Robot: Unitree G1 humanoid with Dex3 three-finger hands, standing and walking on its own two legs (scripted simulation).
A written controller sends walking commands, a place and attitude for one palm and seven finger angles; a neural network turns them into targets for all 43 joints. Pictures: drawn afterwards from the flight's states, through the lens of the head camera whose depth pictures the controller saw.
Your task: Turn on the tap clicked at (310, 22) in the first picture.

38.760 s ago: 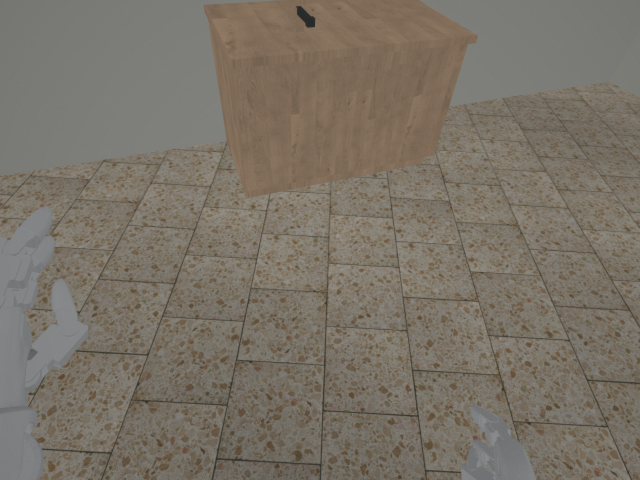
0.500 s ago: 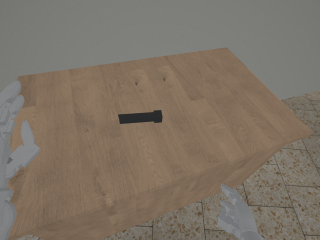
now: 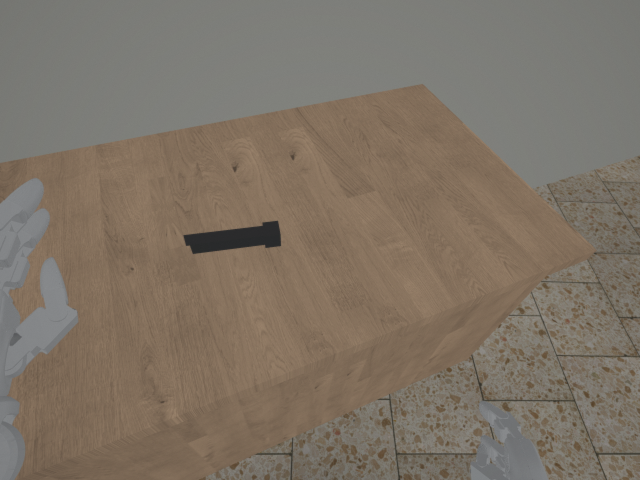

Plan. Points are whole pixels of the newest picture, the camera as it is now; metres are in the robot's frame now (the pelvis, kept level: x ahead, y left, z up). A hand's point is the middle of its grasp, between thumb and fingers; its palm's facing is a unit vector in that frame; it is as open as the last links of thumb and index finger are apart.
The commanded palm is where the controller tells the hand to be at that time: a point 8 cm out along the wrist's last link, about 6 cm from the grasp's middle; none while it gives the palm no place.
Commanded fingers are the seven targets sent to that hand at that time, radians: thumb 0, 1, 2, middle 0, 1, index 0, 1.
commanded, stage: shuffle to correct the standing spot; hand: left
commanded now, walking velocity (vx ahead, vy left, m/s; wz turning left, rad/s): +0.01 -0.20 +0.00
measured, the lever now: (271, 234) +0.45 +0.09 +0.01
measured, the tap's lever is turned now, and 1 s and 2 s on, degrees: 79 79 79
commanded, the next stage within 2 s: none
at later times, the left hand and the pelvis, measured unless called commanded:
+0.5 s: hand (59, 311) +0.23 +0.24 +0.17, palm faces +0.34 -0.87 -0.37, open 7.5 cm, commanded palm +0.16 +0.28 +0.18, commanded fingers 0.00 0.90 0.90 -0.20 -0.30 -0.20 -0.30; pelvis +0.00 +0.00 +0.00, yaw +0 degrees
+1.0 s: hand (64, 317) +0.22 +0.23 +0.17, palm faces +0.32 -0.86 -0.41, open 7.5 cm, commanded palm +0.16 +0.27 +0.18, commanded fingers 0.00 0.90 0.90 -0.20 -0.30 -0.20 -0.30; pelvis +0.00 -0.01 +0.00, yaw +0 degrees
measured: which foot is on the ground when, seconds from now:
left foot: down 0.00-1.00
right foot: down 0.00-1.00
